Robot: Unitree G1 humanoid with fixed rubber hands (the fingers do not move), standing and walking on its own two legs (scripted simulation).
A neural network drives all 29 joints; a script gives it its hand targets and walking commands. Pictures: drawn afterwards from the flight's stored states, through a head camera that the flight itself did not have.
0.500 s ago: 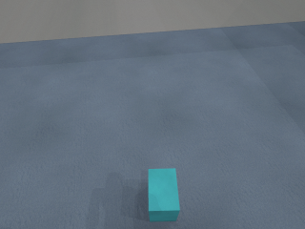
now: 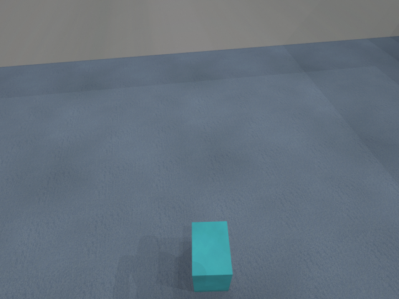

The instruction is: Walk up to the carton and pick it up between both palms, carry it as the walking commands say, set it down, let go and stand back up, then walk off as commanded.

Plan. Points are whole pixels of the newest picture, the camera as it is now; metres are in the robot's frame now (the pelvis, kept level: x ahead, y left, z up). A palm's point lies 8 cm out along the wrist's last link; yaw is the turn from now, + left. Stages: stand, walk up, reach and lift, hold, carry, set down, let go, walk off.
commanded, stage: stand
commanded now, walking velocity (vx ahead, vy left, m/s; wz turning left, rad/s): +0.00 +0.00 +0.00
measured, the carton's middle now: (210, 257) +0.42 +0.01 -0.64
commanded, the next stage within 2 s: reach and lift in 0.34 s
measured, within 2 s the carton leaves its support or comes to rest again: neither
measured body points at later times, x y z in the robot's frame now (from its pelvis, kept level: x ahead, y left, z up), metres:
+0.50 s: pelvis -0.01 +0.00 -0.01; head +0.02 -0.01 +0.44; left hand +0.13 +0.24 -0.12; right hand +0.14 -0.23 -0.14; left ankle +0.04 +0.12 -0.73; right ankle +0.00 -0.13 -0.73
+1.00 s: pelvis -0.03 +0.00 -0.05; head +0.12 -0.02 +0.38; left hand +0.21 +0.21 -0.16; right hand +0.23 -0.20 -0.19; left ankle +0.04 +0.12 -0.73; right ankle +0.00 -0.13 -0.73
